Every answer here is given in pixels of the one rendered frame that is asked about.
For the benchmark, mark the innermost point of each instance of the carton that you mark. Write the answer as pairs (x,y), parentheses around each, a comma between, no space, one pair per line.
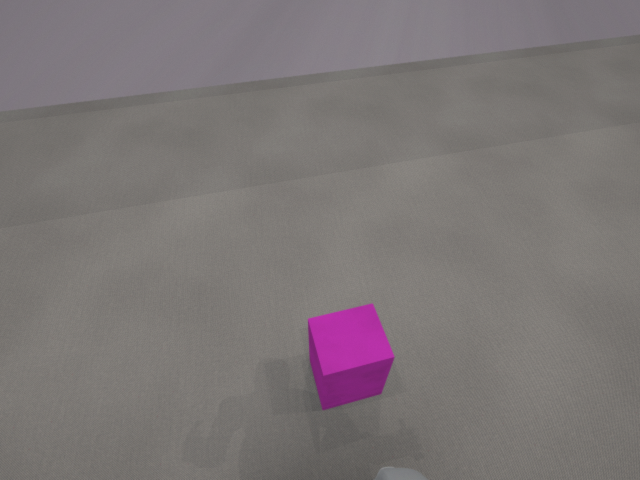
(349,354)

